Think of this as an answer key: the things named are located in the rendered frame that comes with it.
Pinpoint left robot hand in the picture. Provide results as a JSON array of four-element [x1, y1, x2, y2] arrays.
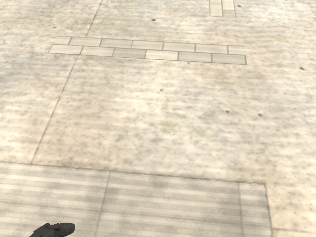
[[29, 223, 75, 237]]

